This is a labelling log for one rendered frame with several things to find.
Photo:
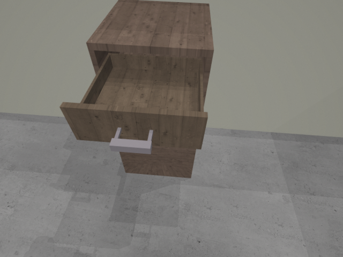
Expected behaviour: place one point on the drawer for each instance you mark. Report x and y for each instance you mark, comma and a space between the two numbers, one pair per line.
140, 93

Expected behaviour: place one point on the handle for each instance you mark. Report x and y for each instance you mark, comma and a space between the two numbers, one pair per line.
131, 146

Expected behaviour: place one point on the cabinet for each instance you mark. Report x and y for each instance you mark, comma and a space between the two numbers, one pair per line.
156, 28

